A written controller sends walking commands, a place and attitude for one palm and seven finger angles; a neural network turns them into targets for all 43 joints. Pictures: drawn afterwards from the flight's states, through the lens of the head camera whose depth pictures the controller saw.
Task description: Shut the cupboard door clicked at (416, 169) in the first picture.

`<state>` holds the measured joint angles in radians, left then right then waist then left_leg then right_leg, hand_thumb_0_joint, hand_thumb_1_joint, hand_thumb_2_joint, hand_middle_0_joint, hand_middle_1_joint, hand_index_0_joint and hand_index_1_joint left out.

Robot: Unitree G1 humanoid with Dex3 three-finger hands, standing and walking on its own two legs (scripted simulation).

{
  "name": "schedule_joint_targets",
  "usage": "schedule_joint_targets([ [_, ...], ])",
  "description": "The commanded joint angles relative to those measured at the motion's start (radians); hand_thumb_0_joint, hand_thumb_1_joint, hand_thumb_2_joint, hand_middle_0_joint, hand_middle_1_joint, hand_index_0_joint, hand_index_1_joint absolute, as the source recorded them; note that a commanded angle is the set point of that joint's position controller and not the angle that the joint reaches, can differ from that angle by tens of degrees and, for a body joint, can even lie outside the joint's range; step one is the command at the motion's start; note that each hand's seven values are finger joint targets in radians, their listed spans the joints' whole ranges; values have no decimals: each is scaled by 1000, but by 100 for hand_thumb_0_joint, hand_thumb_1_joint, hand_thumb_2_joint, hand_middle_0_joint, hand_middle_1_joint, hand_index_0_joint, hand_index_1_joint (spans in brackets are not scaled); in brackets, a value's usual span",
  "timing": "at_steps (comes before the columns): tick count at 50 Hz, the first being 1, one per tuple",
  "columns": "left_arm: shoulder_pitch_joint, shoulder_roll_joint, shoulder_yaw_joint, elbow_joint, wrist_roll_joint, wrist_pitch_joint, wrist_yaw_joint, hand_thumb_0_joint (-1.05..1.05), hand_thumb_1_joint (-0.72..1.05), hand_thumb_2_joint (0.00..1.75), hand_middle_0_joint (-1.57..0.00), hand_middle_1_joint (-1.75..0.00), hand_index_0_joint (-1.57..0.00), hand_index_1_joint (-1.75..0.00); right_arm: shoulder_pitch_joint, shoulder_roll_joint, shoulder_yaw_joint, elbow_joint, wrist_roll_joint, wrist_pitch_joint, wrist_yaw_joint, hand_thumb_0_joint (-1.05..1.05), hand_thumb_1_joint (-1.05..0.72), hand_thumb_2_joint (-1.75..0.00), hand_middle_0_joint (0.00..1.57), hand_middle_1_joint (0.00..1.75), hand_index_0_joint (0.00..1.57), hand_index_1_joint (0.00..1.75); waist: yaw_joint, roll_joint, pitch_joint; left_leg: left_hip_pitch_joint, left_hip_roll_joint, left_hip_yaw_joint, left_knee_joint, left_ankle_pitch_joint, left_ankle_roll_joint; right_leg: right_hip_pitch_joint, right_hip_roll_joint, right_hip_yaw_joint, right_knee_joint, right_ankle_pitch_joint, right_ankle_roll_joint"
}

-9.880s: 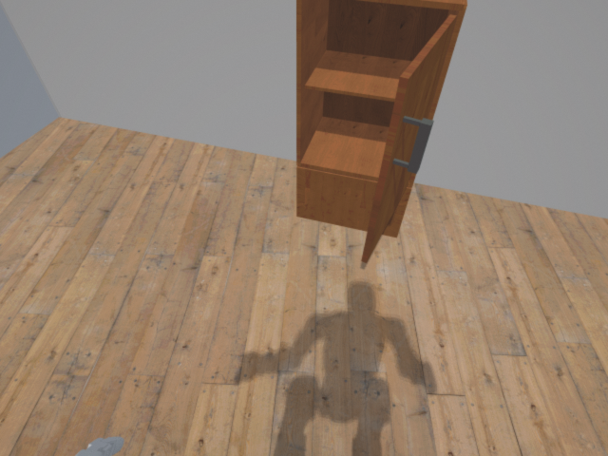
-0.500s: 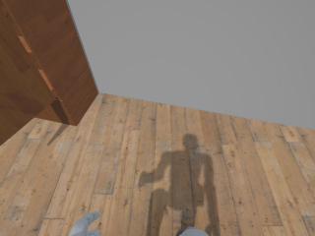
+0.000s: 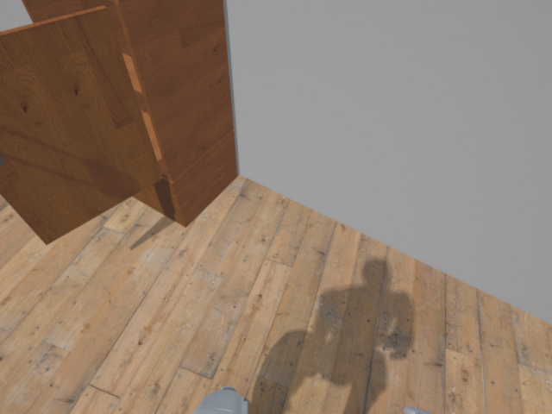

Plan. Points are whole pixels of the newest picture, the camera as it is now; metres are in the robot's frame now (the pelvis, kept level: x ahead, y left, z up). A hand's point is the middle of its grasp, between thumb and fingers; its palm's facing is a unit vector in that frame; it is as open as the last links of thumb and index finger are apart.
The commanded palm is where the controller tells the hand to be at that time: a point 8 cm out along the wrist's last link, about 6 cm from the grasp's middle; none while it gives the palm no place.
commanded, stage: walk to a spot facing it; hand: left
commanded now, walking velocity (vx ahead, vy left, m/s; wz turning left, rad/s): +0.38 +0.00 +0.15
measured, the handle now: out of the picture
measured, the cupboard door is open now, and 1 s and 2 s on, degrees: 78 78 78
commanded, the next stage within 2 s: turn to face it in 0.40 s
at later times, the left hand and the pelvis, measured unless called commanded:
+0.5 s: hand (194, 312) +0.30 +0.20 -0.16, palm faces -0.02 -0.98 -0.21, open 7.3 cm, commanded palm none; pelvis +0.20 +0.02 +0.00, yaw -4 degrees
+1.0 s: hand (208, 300) +0.34 +0.19 -0.18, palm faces +0.20 -0.96 -0.19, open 7.3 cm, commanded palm none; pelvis +0.28 -0.01 -0.01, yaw +10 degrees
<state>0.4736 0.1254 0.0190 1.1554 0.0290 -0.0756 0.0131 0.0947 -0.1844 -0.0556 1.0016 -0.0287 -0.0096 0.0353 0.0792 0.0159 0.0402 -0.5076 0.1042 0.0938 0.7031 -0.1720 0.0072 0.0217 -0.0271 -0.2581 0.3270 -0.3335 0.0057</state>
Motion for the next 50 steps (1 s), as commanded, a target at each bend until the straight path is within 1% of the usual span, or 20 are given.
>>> schedule_joint_targets([
  [1,29,166,37,-30,-5,-11,14,0,90,90,-20,-30,-20,-30,103,-41,-8,-33,1,-43,-9,0,-90,-90,20,30,20,30,-103,-80,-10,240,-82,52,-158,-56,46,-46,-274,96,167,686,-90],
  [2,24,154,37,-37,-12,-12,12,0,90,90,-20,-30,-20,-30,266,-99,-23,10,-4,-50,-18,0,-90,-90,20,30,20,30,-175,6,-123,517,-39,-9,-220,19,69,-174,-228,51,406,604,-51],
  [3,63,102,31,-61,-24,-12,1,0,90,90,-20,-30,-20,-30,395,-225,-52,41,-10,-58,-32,0,-90,-90,20,30,20,30,-203,270,-264,791,229,-384,-263,107,160,-461,-78,17,722,111,9],
  [4,1,111,22,-98,-21,-16,-1,0,90,90,-20,-30,-20,-30,459,-259,-56,56,11,-51,-44,0,-90,-90,20,30,20,30,-219,265,-292,873,342,-548,-345,312,226,-626,-24,134,914,-231,10],
  [5,-55,131,35,-108,-19,-9,4,0,90,90,-20,-30,-20,-30,395,-240,-51,51,17,-45,-47,0,-90,-90,20,30,20,30,-191,137,-207,755,349,-465,-367,230,239,-648,-79,187,971,-203,-9],
  [7,-126,90,39,-95,-12,6,-6,0,90,90,-20,-30,-20,-30,243,-146,-31,12,13,-58,-54,0,-90,-90,20,30,20,30,-134,29,-27,487,278,-338,-432,187,175,-650,-138,223,983,-50,8],
  [9,-79,49,38,-76,-3,29,-12,0,90,90,-20,-30,-20,-30,198,-84,-10,8,12,-71,-56,0,-90,-90,20,30,20,30,-82,55,39,344,207,-204,-480,192,125,-574,-147,226,919,24,17],
  [11,-59,40,42,-73,-1,47,-14,0,90,90,-20,-30,-20,-30,208,-59,-4,25,16,-77,-56,0,-90,-90,20,30,20,30,-55,84,48,303,169,-141,-512,164,119,-555,-136,220,878,82,22],
  [17,-184,66,58,-150,0,73,-25,0,90,90,-20,-30,-20,-30,247,-64,-8,14,15,-83,-60,0,-90,-90,20,30,20,30,-55,84,101,363,176,-73,-555,184,146,-695,-139,243,734,219,40],
  [25,-364,77,44,-230,-8,55,-31,0,90,90,-20,-30,-20,-30,338,-116,-16,64,-2,-63,-62,0,-90,-90,20,30,20,30,-111,83,101,508,198,18,-405,493,127,-543,-59,148,329,153,-16],
  [26,-338,87,42,-220,-7,48,-27,0,90,90,-20,-30,-20,-30,349,-111,-14,75,-1,-59,-63,0,-90,-90,20,30,20,30,-98,65,88,485,191,2,-341,589,122,-457,-36,130,295,146,-21],
  [28,-119,136,53,-153,1,23,-19,0,90,90,-20,-30,-20,-30,323,-108,-6,76,14,-59,-62,0,-90,-90,20,30,20,30,4,10,-38,401,123,20,-97,563,70,-136,-24,131,168,316,-19],
  [29,-1,225,73,-113,7,5,-8,0,90,90,-20,-30,-20,-30,341,-73,-1,70,25,-60,-55,0,-90,-90,20,30,20,30,41,-144,-161,222,28,57,156,257,25,109,-209,299,187,621,-67],
  [30,65,315,89,-98,-7,0,-6,0,90,90,-20,-30,-20,-30,405,-36,0,55,35,-55,-58,0,-90,-90,20,30,20,30,15,-300,-286,100,-100,27,437,-423,-8,218,-465,556,138,977,-187],
  [31,9,300,79,-121,-19,11,2,0,90,90,-20,-30,-20,-30,376,-65,-1,45,38,-36,-70,0,-90,-90,20,30,20,30,11,-179,-264,116,-61,-97,534,-452,1,103,-488,510,86,956,-237],
  [32,-84,271,70,-140,-15,18,7,0,90,90,-20,-30,-20,-30,331,-25,0,47,36,-27,-67,0,-90,-90,20,30,20,30,-9,-129,-152,64,-40,-98,585,-408,-7,-14,-460,451,43,793,-224],
  [38,-299,173,50,-210,-11,34,23,0,90,90,-20,-30,-20,-30,335,-4,-9,51,15,40,-39,0,-90,-90,20,30,20,30,-115,-145,-66,95,5,-67,487,-213,-55,-327,-345,166,-63,369,-112],
  [44,-301,200,69,-226,-2,65,25,0,90,90,-20,-30,-20,-30,231,-15,-22,-15,6,59,-20,0,-90,-90,20,30,20,30,-89,-172,-11,75,2,0,272,-208,-66,-326,-353,117,-97,46,-110],
  [47,-278,230,83,-229,5,74,27,0,90,90,-20,-30,-20,-30,163,-28,-24,-62,11,48,-16,0,-90,-90,20,30,20,30,-65,-177,-5,98,2,13,135,-265,-58,-290,-391,124,-35,81,-122],
  [50,-272,239,87,-238,-6,87,20,0,90,90,-20,-30,-20,-30,206,-65,-31,-71,9,36,-17,0,-90,-90,20,30,20,30,-99,-73,-55,257,-33,26,-123,-127,-48,-313,-355,66,156,105,-66],
])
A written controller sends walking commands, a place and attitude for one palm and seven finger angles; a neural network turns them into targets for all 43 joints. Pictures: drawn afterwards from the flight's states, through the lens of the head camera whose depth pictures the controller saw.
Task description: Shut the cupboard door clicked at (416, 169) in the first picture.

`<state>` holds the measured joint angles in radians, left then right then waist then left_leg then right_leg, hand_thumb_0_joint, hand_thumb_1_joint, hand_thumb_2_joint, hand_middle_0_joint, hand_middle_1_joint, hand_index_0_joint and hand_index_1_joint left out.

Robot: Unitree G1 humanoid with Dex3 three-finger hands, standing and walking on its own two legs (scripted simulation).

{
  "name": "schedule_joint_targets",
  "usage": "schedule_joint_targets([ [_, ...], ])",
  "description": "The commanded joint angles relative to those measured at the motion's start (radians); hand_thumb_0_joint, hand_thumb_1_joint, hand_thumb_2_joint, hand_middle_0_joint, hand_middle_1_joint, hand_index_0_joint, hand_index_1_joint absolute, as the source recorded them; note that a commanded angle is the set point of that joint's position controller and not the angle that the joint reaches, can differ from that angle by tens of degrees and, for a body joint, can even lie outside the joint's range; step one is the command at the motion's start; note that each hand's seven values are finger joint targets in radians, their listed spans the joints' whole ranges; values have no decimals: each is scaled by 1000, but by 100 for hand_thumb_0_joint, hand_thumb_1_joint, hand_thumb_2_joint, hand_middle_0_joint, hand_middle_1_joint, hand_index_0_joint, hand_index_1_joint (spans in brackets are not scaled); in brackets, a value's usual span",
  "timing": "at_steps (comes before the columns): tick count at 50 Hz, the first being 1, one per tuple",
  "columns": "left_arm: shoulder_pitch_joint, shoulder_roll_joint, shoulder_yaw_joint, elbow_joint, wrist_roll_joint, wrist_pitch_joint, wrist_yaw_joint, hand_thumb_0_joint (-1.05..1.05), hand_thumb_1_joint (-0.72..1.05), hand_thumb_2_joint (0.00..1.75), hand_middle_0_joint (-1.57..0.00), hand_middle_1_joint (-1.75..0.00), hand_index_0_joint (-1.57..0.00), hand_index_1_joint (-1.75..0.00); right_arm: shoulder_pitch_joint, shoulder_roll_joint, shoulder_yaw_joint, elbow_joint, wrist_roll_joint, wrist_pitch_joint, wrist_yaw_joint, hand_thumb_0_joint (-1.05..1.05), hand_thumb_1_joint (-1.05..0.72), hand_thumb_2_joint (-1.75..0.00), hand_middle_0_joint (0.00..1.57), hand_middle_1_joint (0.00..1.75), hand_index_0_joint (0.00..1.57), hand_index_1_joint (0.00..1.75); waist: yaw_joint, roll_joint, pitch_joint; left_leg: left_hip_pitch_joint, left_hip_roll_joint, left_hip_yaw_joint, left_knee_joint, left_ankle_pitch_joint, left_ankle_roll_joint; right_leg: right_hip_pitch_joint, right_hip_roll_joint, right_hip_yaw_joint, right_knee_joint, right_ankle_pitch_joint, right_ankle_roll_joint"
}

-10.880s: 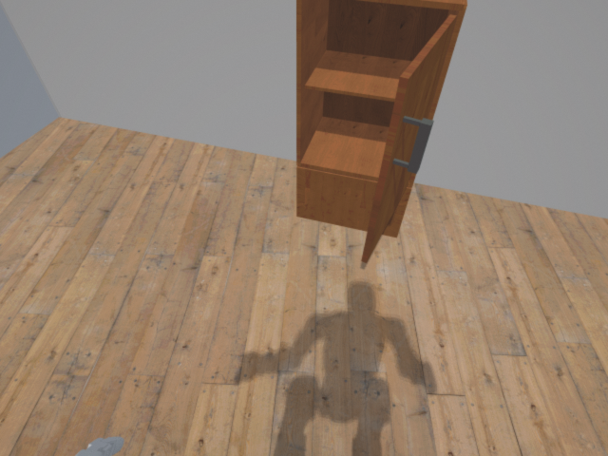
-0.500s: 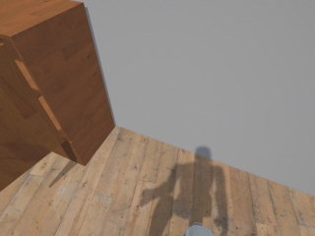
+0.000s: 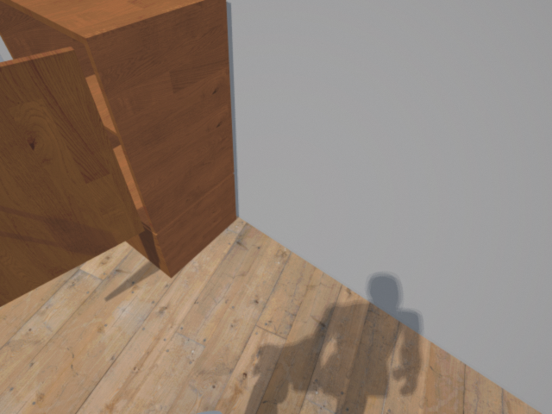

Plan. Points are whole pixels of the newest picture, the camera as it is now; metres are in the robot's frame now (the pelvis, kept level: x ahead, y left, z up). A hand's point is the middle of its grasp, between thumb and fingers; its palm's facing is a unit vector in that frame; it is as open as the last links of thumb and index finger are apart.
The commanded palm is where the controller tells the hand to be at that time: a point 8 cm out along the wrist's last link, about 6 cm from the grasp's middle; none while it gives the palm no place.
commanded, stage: turn to face it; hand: left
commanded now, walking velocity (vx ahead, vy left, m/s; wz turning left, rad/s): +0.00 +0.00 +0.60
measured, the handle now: out of the picture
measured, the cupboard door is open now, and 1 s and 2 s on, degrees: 78 78 78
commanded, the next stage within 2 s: take the last steps up to it in 1.26 s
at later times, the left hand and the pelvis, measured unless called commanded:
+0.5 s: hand out of the picture +0.04 +0.24 -0.14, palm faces +0.30 -0.91 -0.29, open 7.3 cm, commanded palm none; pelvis +0.00 +0.00 +0.01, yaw +16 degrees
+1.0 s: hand out of the picture -0.12 +0.17 -0.17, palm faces +0.58 -0.77 -0.25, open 7.3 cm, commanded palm none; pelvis -0.04 -0.02 +0.00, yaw +35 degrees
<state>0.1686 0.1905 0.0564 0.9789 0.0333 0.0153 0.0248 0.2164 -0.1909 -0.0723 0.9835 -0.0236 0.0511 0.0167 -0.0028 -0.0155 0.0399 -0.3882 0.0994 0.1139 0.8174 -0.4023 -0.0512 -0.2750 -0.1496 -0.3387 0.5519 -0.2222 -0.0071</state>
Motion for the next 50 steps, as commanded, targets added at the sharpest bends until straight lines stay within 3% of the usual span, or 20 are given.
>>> schedule_joint_targets([
  [1,40,145,46,-72,-19,5,4,0,90,90,-20,-30,-20,-30,127,-112,-27,-48,3,-32,2,0,-90,-90,20,30,20,30,-39,157,-58,215,33,-125,-401,170,38,-109,-163,114,106,-91,2],
  [2,14,81,34,-120,-27,13,-5,0,90,90,-20,-30,-20,-30,165,-222,-51,-58,-3,-39,-7,0,-90,-90,20,30,20,30,-71,459,-22,246,285,-505,-540,402,157,-342,-5,93,357,-399,95],
  [3,-70,97,28,-155,-14,17,-5,0,90,90,-20,-30,-20,-30,188,-261,-52,-50,-6,-37,-18,0,-90,-90,20,30,20,30,-94,344,-32,220,354,-562,-552,500,243,-356,24,228,521,-417,82],
  [4,-75,100,34,-146,-10,20,-6,0,90,90,-20,-30,-20,-30,139,-245,-48,-56,-5,-40,-27,0,-90,-90,20,30,20,30,-66,253,-42,205,309,-505,-553,445,240,-355,5,288,576,-331,76],
  [7,-12,113,46,-102,-14,15,-17,0,90,90,-20,-30,-20,-30,-9,-197,-26,-100,3,-51,-37,0,-90,-90,20,30,20,30,-1,200,-53,208,167,-340,-509,463,169,-340,19,318,638,-138,92],
  [9,27,123,45,-83,-16,17,-15,0,90,90,-20,-30,-20,-30,-17,-195,-24,-108,7,-54,-36,0,-90,-90,20,30,20,30,4,142,-85,237,131,-307,-507,471,174,-308,34,321,621,-100,101],
  [19,-52,130,37,-134,-26,18,7,0,90,90,-20,-30,-20,-30,53,-215,-44,-88,1,-34,-30,0,-90,-90,20,30,20,30,-44,151,-70,284,137,-481,-494,469,237,-248,71,354,383,-214,110],
  [26,60,142,34,-129,-36,3,14,0,90,90,-20,-30,-20,-30,-41,-218,-54,-122,5,-15,-21,0,-90,-90,20,30,20,30,15,153,-100,87,48,-544,-424,416,186,93,138,332,-22,-98,74],
  [27,104,158,41,-124,-34,-5,17,0,90,90,-20,-30,-20,-30,-56,-202,-52,-131,10,-14,-18,0,-90,-90,20,30,20,30,41,114,-122,6,2,-512,-372,322,142,217,105,349,-178,-18,64],
  [28,127,237,56,-124,-18,-13,24,0,90,90,-20,-30,-20,-30,-44,-139,-48,-141,21,-13,-12,0,-90,-90,20,30,20,30,53,-105,-127,-174,-108,-383,-192,81,67,350,-102,539,-317,-110,5],
  [29,97,299,62,-147,-9,-11,24,0,90,90,-20,-30,-20,-30,-59,-122,-46,-165,17,-13,-14,0,-90,-90,20,30,20,30,54,-289,-67,-262,-215,-198,62,-157,5,247,-338,757,-360,-86,-109],
  [31,-36,229,48,-183,-17,-14,30,0,90,90,-20,-30,-20,-30,-42,-164,-61,-146,2,4,-4,0,-90,-90,20,30,20,30,-13,-138,-15,-197,-134,-247,314,-80,17,36,-285,600,-348,-70,-134],
  [33,-85,190,31,-194,-19,-18,19,0,90,90,-20,-30,-20,-30,-10,-155,-58,-110,-2,13,8,0,-90,-90,20,30,20,30,-43,-155,21,-187,-103,-191,417,11,-4,25,-180,456,-283,63,-100],
  [35,-56,178,25,-187,-15,-23,16,0,90,90,-20,-30,-20,-30,3,-140,-53,-106,0,16,14,0,-90,-90,20,30,20,30,-36,-175,23,-180,-101,-155,431,50,-18,41,-151,365,-259,110,-86],
  [39,39,205,33,-157,-9,-19,15,0,90,90,-20,-30,-20,-30,-83,-132,-40,-131,4,16,16,0,-90,-90,20,30,20,30,18,-164,20,-163,-79,-108,271,6,-34,120,-179,344,-243,138,-103],
  [44,119,251,49,-127,0,-14,10,0,90,90,-20,-30,-20,-30,-146,-111,-15,-151,14,-3,10,0,-90,-90,20,30,20,30,66,-203,-40,-36,-89,-46,-16,-82,-21,199,-219,323,-146,417,-128],
  [47,99,261,54,-116,-5,-8,6,0,90,90,-20,-30,-20,-30,-68,-119,-12,-131,17,-16,2,0,-90,-90,20,30,20,30,27,-211,-95,107,-109,-13,-242,35,-6,200,-202,266,-40,479,-75],
  [48,85,250,53,-116,-15,-4,4,0,90,90,-20,-30,-20,-30,-26,-142,-15,-119,16,-24,1,0,-90,-90,20,30,20,30,0,-168,-117,218,-102,-28,-382,171,6,143,-177,229,34,425,-30],
  [49,88,213,45,-128,-25,3,1,0,90,90,-20,-30,-20,-30,17,-207,-30,-110,11,-34,-2,0,-90,-90,20,30,20,30,-27,-7,-160,395,1,-142,-454,351,44,-11,-121,184,182,247,27],
  [50,50,137,23,-168,-29,7,-7,0,90,90,-20,-30,-20,-30,66,-318,-57,-108,6,-39,-8,0,-90,-90,20,30,20,30,-66,316,-152,490,272,-480,-471,752,166,-293,15,166,377,-344,100],
])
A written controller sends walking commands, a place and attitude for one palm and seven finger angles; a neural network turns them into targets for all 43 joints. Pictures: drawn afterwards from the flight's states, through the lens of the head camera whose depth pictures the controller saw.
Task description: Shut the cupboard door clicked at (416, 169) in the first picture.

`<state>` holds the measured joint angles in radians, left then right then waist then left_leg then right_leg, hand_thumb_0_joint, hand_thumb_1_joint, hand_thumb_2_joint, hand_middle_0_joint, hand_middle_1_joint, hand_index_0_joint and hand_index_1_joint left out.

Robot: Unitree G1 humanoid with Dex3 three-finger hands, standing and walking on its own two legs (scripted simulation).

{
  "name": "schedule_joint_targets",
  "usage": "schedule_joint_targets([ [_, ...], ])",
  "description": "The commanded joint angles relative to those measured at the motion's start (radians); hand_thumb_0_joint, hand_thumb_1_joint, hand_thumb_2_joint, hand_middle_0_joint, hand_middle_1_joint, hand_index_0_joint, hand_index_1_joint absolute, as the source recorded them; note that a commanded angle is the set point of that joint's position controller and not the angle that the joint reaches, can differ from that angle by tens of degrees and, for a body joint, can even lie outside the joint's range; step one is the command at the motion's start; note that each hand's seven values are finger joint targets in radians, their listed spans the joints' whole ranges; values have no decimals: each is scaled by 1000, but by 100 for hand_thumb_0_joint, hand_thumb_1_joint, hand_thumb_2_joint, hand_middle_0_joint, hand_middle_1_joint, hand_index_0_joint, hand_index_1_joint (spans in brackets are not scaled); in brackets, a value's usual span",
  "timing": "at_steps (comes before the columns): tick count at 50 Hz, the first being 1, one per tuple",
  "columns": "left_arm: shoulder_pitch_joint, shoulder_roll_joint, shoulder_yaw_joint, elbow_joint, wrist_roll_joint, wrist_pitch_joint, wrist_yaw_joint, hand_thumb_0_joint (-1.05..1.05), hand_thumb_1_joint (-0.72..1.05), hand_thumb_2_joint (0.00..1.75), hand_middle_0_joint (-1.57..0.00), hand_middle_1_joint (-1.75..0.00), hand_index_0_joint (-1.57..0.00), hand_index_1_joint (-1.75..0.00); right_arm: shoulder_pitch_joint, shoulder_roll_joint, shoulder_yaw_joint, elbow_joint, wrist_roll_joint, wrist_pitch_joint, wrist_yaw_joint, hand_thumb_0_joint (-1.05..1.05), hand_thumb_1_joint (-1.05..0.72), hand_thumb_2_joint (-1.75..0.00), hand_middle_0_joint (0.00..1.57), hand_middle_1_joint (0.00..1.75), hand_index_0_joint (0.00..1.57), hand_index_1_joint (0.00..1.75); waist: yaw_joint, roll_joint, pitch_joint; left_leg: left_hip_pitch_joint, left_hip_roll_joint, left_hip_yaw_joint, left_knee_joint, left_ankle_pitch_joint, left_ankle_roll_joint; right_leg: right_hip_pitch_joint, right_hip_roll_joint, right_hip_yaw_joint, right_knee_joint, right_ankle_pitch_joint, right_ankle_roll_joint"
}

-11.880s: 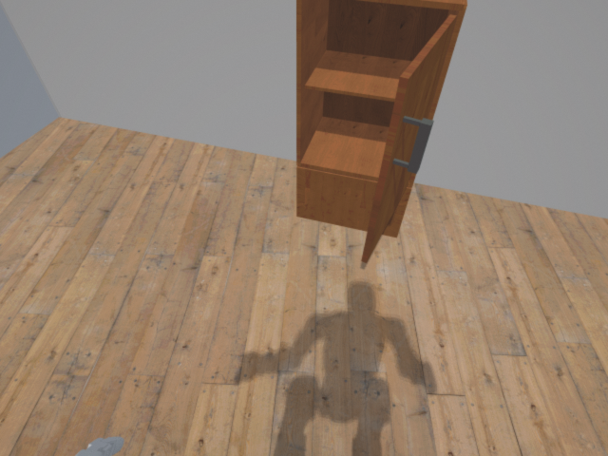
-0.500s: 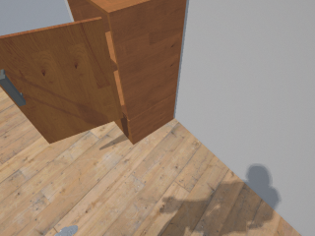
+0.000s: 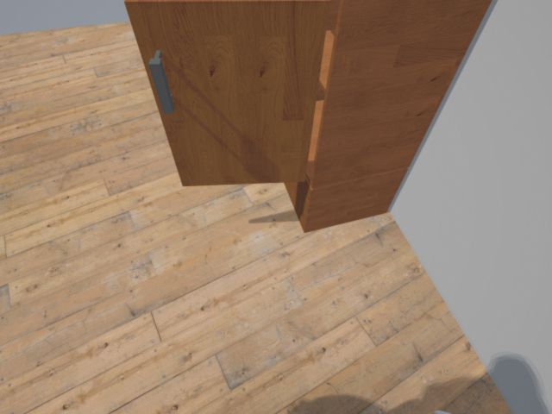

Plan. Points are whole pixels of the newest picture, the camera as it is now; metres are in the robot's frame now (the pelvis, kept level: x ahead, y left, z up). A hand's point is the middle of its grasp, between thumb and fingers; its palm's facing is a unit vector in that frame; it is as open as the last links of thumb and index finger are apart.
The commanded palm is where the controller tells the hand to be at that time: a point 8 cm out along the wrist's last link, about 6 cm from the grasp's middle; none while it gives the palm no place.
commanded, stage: turn to face it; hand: left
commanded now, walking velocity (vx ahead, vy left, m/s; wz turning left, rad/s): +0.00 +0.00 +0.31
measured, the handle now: (163, 82) +0.79 +0.34 -0.01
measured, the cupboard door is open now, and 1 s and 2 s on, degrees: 78 78 78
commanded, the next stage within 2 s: take the last steps up to it in 0.26 s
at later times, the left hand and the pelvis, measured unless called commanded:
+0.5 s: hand out of the picture +0.04 +0.18 -0.14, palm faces +0.18 -0.94 -0.28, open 7.3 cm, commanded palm none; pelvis -0.01 -0.02 +0.01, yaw +9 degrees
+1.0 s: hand out of the picture -0.10 +0.16 -0.16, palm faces +0.36 -0.92 -0.14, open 7.3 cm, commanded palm none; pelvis +0.07 +0.05 +0.00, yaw +13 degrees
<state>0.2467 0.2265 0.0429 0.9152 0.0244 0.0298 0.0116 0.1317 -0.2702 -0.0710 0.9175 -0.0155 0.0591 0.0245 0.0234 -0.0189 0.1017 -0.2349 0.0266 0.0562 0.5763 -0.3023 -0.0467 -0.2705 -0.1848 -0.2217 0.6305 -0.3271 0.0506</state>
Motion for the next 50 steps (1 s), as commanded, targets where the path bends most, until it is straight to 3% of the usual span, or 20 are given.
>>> schedule_joint_targets([
  [1,-91,108,25,-121,-10,4,15,0,90,90,-20,-30,-20,-30,202,-259,-57,-22,2,-35,-23,0,-90,-90,20,30,20,30,-114,258,-214,280,397,-397,-198,795,236,-285,51,155,397,-326,29],
  [2,-98,110,29,-115,-8,7,17,0,90,90,-20,-30,-20,-30,175,-225,-45,-21,-4,-37,-28,0,-90,-90,20,30,20,30,-96,205,-182,225,371,-341,-201,735,257,-275,43,176,445,-293,23],
  [3,-107,100,33,-90,-10,10,18,0,90,90,-20,-30,-20,-30,122,-192,-40,-25,-7,-42,-40,0,-90,-90,20,30,20,30,-85,268,-147,178,310,-326,-207,699,246,-286,46,196,471,-243,27],
  [6,-44,109,34,-42,-15,7,4,0,90,90,-20,-30,-20,-30,19,-137,-14,-49,-4,-45,-47,0,-90,-90,20,30,20,30,-28,212,-114,145,219,-220,-201,668,204,-252,71,193,477,-114,31],
  [10,-59,97,26,-33,-18,7,8,0,90,90,-20,-30,-20,-30,68,-136,-15,-27,-3,-47,-48,0,-90,-90,20,30,20,30,-44,148,-129,188,216,-246,-209,663,216,-224,96,189,375,-107,39],
  [14,-82,76,21,-41,-20,5,12,0,90,90,-20,-30,-20,-30,74,-132,-17,-18,-7,-41,-46,0,-90,-90,20,30,20,30,-49,161,-114,145,217,-290,-212,600,225,-148,118,183,225,-128,31],
  [17,-47,72,19,-30,-24,-5,15,0,90,90,-20,-30,-20,-30,53,-129,-18,-16,-8,-38,-44,0,-90,-90,20,30,20,30,-30,185,-124,99,199,-325,-190,580,215,-43,145,174,70,-86,17],
  [19,23,66,20,3,-23,-19,16,0,90,90,-20,-30,-20,-30,37,-110,-14,-8,-2,-39,-43,0,-90,-90,20,30,20,30,6,152,-144,16,160,-303,-148,420,175,113,148,162,-119,73,13],
  [20,65,86,24,18,-16,-31,16,0,90,90,-20,-30,-20,-30,40,-81,-10,-6,4,-42,-39,0,-90,-90,20,30,20,30,23,89,-165,-46,102,-266,-97,227,130,221,120,184,-249,134,8],
  [21,105,168,37,27,0,-44,20,0,90,90,-20,-30,-20,-30,58,-19,0,-13,14,-44,-33,0,-90,-90,20,30,20,30,39,-119,-172,-223,-13,-158,76,-75,68,351,-63,387,-358,20,-42],
  [22,132,236,52,21,5,-44,18,0,90,90,-20,-30,-20,-30,20,-6,0,-47,7,-39,-31,0,-90,-90,20,30,20,30,66,-298,-91,-365,-87,-96,290,-310,31,284,-264,642,-451,-68,-151],
  [23,124,228,47,10,-3,-39,17,0,90,90,-20,-30,-20,-30,-2,-59,-18,-48,-5,-30,-24,0,-90,-90,20,30,20,30,65,-175,-31,-369,-40,-146,433,-278,36,141,-285,651,-505,-292,-200],
  [24,69,188,51,6,-5,-49,20,0,90,90,-20,-30,-20,-30,8,-68,-24,-26,-14,-23,-16,0,-90,-90,20,30,20,30,35,-236,35,-395,-7,-170,497,-183,42,52,-235,640,-549,-382,-176],
  [27,27,106,28,5,-9,-75,14,0,90,90,-20,-30,-20,-30,100,-31,-24,39,-18,-29,2,0,-90,-90,20,30,20,30,-24,-96,21,-357,15,-115,564,20,23,66,-122,413,-504,-197,-116],
  [30,120,72,19,41,-10,-91,11,0,90,90,-20,-30,-20,-30,119,-5,-20,59,-15,-34,4,0,-90,-90,20,30,20,30,-4,-130,-15,-373,13,-84,565,110,3,144,-78,308,-490,-53,-101],
  [40,290,49,13,156,6,-112,14,0,90,90,-20,-30,-20,-30,-22,27,1,32,-9,-60,11,0,-90,-90,20,30,20,30,46,-124,43,-426,76,-21,296,82,1,243,-139,307,-500,52,-175],
  [45,293,66,15,195,7,-100,15,0,90,90,-20,-30,-20,-30,-49,64,17,29,0,-82,11,0,-90,-90,20,30,20,30,48,-165,39,-223,38,46,84,17,33,172,-132,254,-426,196,-172],
  [48,236,63,22,195,0,-88,15,0,90,90,-20,-30,-20,-30,125,34,11,85,-1,-104,-2,0,-90,-90,20,30,20,30,-46,-92,-24,113,1,79,-97,96,47,28,-67,176,-245,180,-129],
  [49,241,27,14,191,-4,-86,11,0,90,90,-20,-30,-20,-30,259,-27,-6,126,-3,-114,-16,0,-90,-90,20,30,20,30,-98,59,-109,313,63,14,-152,69,63,-51,-4,119,-21,161,-99],
  [50,261,-33,3,172,-14,-83,4,0,90,90,-20,-30,-20,-30,374,-137,-33,157,-12,-121,-29,0,-90,-90,20,30,20,30,-126,331,-186,457,328,-351,-245,19,135,-265,119,41,272,-182,-46],
])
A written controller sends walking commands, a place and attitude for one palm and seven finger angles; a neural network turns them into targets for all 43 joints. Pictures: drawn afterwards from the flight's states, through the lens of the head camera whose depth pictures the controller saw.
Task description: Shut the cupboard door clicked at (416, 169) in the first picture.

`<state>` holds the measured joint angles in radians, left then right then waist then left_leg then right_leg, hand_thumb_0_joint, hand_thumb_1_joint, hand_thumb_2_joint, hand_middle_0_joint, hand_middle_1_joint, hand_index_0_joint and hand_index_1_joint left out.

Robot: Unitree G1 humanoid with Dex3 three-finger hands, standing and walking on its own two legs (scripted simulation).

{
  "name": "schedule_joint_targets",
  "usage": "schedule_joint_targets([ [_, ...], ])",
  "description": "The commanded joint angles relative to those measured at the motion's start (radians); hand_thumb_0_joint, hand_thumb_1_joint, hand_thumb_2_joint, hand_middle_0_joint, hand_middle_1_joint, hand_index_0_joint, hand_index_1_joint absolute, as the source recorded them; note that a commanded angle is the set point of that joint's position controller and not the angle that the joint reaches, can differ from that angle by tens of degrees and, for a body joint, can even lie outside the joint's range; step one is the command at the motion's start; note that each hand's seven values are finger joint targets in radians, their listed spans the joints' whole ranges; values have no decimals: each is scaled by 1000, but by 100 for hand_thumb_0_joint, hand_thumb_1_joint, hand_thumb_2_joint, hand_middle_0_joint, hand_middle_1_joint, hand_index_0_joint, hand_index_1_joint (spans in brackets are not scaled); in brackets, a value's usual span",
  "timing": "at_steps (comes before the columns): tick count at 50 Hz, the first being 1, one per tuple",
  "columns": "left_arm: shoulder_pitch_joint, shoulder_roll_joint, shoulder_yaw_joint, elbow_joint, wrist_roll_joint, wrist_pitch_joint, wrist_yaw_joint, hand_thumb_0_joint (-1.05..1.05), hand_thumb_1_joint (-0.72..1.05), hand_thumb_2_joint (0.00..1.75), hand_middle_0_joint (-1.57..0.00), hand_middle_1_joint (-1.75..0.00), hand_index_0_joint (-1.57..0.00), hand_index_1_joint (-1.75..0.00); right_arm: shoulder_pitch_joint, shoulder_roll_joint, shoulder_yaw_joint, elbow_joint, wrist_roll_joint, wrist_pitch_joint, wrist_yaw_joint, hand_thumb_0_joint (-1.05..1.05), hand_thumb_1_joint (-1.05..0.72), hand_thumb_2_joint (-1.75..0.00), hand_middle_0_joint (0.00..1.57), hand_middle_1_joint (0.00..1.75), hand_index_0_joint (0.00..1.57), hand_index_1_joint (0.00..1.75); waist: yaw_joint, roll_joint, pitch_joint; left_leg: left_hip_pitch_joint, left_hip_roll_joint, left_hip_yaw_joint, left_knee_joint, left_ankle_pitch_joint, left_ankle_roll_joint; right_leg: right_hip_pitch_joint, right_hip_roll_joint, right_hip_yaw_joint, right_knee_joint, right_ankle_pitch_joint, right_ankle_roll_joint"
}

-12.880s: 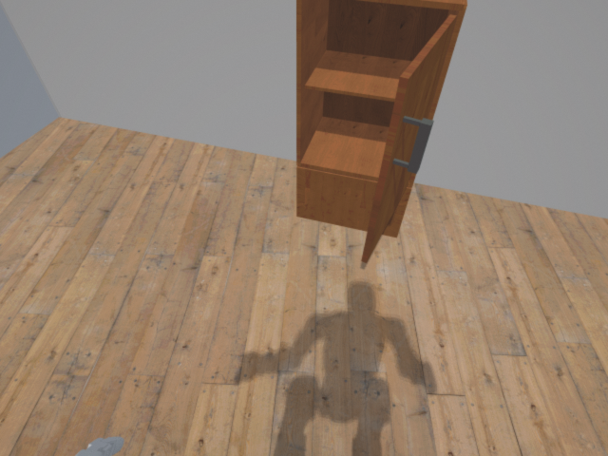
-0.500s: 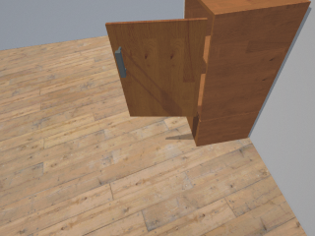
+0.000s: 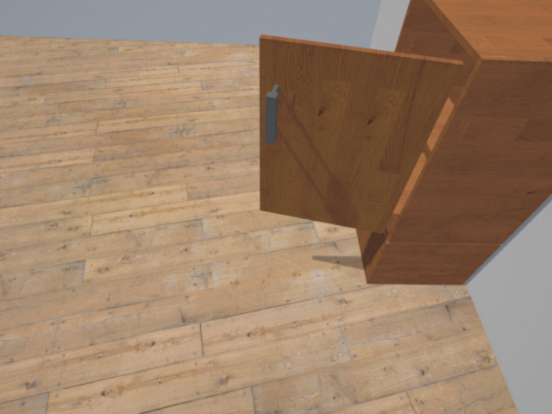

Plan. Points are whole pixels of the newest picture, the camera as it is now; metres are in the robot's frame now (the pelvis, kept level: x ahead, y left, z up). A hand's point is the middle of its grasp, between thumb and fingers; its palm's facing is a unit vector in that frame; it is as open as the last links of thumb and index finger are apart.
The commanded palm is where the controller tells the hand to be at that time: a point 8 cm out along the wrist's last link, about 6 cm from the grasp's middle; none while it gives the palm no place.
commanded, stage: take the last steps up to it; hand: left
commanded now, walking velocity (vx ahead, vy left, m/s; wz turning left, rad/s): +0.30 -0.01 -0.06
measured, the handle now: (273, 114) +0.77 +0.12 -0.01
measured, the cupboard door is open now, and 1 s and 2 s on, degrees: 78 78 78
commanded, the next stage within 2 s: come to a stop and stand still in 0.74 s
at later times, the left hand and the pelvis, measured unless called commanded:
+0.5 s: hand (198, 322) +0.28 +0.19 -0.15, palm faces -0.08 -0.98 -0.18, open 7.3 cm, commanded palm none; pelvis +0.16 +0.02 +0.01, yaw -4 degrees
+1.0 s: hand (223, 313) +0.32 +0.15 -0.18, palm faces +0.01 -0.99 -0.16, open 7.3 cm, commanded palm none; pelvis +0.30 -0.02 +0.00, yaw -4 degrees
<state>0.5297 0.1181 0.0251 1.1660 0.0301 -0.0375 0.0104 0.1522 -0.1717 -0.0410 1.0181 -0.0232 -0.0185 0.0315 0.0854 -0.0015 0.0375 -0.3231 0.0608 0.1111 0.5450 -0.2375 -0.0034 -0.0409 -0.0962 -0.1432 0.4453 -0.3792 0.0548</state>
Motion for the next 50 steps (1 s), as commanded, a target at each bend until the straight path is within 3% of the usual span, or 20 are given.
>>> schedule_joint_targets([
  [1,-82,86,16,-121,-11,-10,9,0,90,90,-20,-30,-20,-30,413,-275,-66,63,5,-29,-44,0,-90,-90,20,30,20,30,-202,314,-101,502,369,-525,-303,-97,149,-579,48,52,635,-234,-63],
  [4,-170,88,33,-105,-7,-5,-2,0,90,90,-20,-30,-20,-30,219,-123,-28,25,5,-37,-55,0,-90,-90,20,30,20,30,-132,124,73,228,296,-344,-360,-45,138,-584,-48,125,765,3,-74],
  [8,-115,50,40,-89,1,14,-9,0,90,90,-20,-30,-20,-30,205,-48,-18,14,7,-69,-59,0,-90,-90,20,30,20,30,-71,75,52,182,218,-151,-371,253,110,-529,-37,112,731,141,-46],
  [12,-188,72,48,-130,-2,30,-15,0,90,90,-20,-30,-20,-30,225,-56,-9,23,12,-75,-63,0,-90,-90,20,30,20,30,-61,93,79,221,214,-117,-381,349,126,-617,-36,127,710,204,-35],
  [18,-372,91,44,-204,-6,34,-24,0,90,90,-20,-30,-20,-30,299,-75,-10,57,4,-72,-70,0,-90,-90,20,30,20,30,-90,77,115,335,236,-114,-360,435,154,-713,-39,107,558,228,-35],
  [24,-514,79,30,-262,-14,18,-33,0,90,90,-20,-30,-20,-30,367,-96,-17,95,-8,-60,-70,0,-90,-90,20,30,20,30,-137,83,120,384,243,-75,-300,535,161,-592,-3,50,257,163,-84],
  [26,-448,96,31,-246,-14,8,-28,0,90,90,-20,-30,-20,-30,364,-109,-19,103,-4,-56,-68,0,-90,-90,20,30,20,30,-110,77,64,368,231,-52,-198,725,148,-431,49,15,180,135,-109],
  [28,-240,123,42,-169,-7,-9,-23,0,90,90,-20,-30,-20,-30,345,-116,-19,105,8,-53,-66,0,-90,-90,20,30,20,30,-25,70,-48,306,169,6,26,770,99,-136,106,-30,70,256,-124],
  [29,-100,185,58,-125,-3,-23,-16,0,90,90,-20,-30,-20,-30,334,-100,-18,100,18,-55,-57,0,-90,-90,20,30,20,30,36,9,-143,138,128,27,238,560,63,107,1,90,59,348,-164],
  [30,3,289,87,-104,-3,-32,-4,0,90,90,-20,-30,-20,-30,385,-35,-10,72,30,-58,-52,0,-90,-90,20,30,20,30,43,-220,-272,-128,-34,61,576,-142,12,338,-297,503,-4,551,-293],
  [31,-6,319,86,-106,-26,-24,3,0,90,90,-20,-30,-20,-30,332,-59,-13,48,31,-45,-56,0,-90,-90,20,30,20,30,33,-149,-249,-170,-52,-64,775,-368,25,236,-375,591,-105,616,-359],
  [32,-112,277,77,-121,-26,-17,7,0,90,90,-20,-30,-20,-30,305,-38,-19,53,28,-38,-57,0,-90,-90,20,30,20,30,-4,-66,-142,-200,0,-108,815,-306,35,107,-345,496,-142,418,-352],
  [33,-184,228,64,-141,-25,-19,7,0,90,90,-20,-30,-20,-30,248,-21,-19,46,21,-33,-50,0,-90,-90,20,30,20,30,-15,-57,-50,-218,33,-115,799,-221,32,-44,-293,446,-175,335,-309],
  [34,-247,193,54,-154,-25,-18,8,0,90,90,-20,-30,-20,-30,252,-16,-19,45,13,-21,-48,0,-90,-90,20,30,20,30,-63,-39,-9,-196,54,-125,769,-170,26,-148,-261,372,-198,273,-281],
  [38,-296,115,40,-164,-7,-29,18,0,90,90,-20,-30,-20,-30,317,28,-17,61,-4,10,-44,0,-90,-90,20,30,20,30,-133,-62,-5,-75,62,-80,536,-119,-7,-313,-179,184,-237,301,-235],
  [42,-268,144,37,-137,-6,-25,11,0,90,90,-20,-30,-20,-30,229,32,-8,31,1,1,-35,0,-90,-90,20,30,20,30,-103,-110,-13,-49,32,-42,286,-90,-18,-258,-156,176,-232,303,-244],
  [44,-260,142,32,-126,-7,-21,12,0,90,90,-20,-30,-20,-30,184,28,2,26,7,-7,-42,0,-90,-90,20,30,20,30,-88,-108,-20,-6,12,-48,167,-80,-31,-213,-153,183,-188,437,-234],
  [47,-264,140,22,-107,-19,-8,20,0,90,90,-20,-30,-20,-30,191,8,12,48,12,-16,-51,0,-90,-90,20,30,20,30,-101,-57,-64,180,-3,-64,-111,164,-40,-196,-99,141,-56,537,-164],
  [49,-215,102,12,-104,-28,8,25,0,90,90,-20,-30,-20,-30,175,-78,4,38,14,-27,-62,0,-90,-90,20,30,20,30,-76,86,-94,250,146,-176,-139,603,19,-207,-14,103,10,348,-79],
  [50,-199,92,8,-100,-26,18,32,0,90,90,-20,-30,-20,-30,142,-102,-1,32,15,-16,-67,0,-90,-90,20,30,20,30,-65,90,-63,205,184,-187,-140,620,56,-186,4,97,-6,220,-63],
])
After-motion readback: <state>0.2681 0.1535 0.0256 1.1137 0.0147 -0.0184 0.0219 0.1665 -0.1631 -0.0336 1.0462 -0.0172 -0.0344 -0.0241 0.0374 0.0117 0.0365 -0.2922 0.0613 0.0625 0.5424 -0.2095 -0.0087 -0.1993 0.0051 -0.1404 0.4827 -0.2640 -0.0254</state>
